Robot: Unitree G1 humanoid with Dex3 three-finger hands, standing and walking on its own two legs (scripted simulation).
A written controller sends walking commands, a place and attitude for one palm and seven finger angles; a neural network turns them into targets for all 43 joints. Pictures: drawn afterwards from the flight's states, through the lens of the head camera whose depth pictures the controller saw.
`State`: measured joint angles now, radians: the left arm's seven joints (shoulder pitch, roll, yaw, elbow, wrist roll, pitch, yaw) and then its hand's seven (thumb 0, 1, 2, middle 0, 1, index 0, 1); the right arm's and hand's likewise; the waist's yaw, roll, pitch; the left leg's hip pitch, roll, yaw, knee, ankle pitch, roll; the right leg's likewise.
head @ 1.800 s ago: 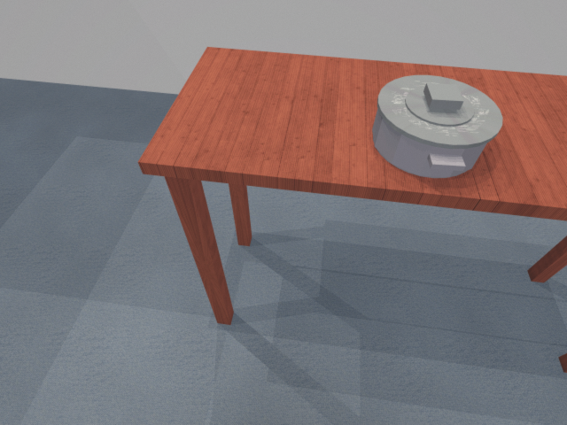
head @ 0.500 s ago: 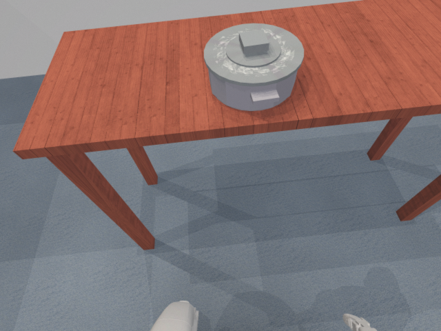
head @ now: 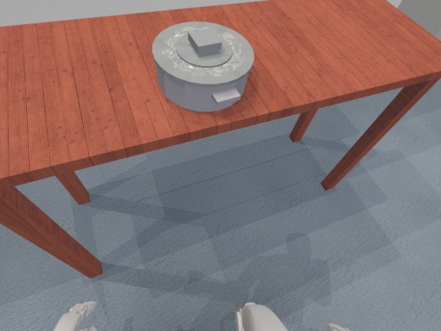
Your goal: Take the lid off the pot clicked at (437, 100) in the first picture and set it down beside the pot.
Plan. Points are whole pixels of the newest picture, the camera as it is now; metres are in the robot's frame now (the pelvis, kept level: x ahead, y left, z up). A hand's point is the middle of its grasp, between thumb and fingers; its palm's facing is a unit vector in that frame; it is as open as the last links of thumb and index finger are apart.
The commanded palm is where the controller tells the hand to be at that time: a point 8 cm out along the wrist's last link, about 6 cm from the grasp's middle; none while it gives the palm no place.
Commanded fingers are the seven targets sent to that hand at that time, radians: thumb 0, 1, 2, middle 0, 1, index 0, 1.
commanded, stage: walk to a spot facing it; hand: left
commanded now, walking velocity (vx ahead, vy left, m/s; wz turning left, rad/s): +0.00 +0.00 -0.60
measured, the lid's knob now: (204, 40) +0.62 +0.10 +0.14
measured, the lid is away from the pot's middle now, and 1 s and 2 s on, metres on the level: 0.00 0.00 0.00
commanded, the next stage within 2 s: none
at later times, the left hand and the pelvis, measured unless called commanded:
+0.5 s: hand (176, 287) +0.21 +0.10 -0.16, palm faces -0.36 -0.90 -0.24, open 7.4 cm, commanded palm none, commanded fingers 0.00 0.90 0.90 -0.20 -0.30 -0.20 -0.30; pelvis +0.03 -0.04 -0.01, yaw -20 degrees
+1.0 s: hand (184, 255) +0.28 +0.09 -0.17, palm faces -0.57 -0.79 -0.20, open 7.4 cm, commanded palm none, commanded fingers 0.00 0.90 0.90 -0.20 -0.30 -0.20 -0.30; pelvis +0.08 -0.03 +0.00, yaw -38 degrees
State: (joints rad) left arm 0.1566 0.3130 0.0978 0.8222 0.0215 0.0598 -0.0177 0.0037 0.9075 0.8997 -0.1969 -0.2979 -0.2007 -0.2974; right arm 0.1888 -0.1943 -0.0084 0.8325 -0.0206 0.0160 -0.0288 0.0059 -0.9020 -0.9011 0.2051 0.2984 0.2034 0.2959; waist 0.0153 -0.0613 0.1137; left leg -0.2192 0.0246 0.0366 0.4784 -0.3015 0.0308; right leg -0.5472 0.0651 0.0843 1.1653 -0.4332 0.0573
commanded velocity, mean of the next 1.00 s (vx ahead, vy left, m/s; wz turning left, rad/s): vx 0.00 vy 0.00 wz -0.60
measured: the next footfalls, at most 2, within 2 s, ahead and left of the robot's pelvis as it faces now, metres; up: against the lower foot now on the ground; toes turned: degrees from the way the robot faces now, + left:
right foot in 0.32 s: +0.01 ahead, -0.15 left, +0.00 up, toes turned -17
left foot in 0.70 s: +0.16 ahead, +0.05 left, +0.00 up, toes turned -23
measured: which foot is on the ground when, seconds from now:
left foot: down 0.00-0.32, up 0.34-0.68, down 0.70-1.00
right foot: up 0.00-0.30, down 0.32-0.72, up 0.74-1.00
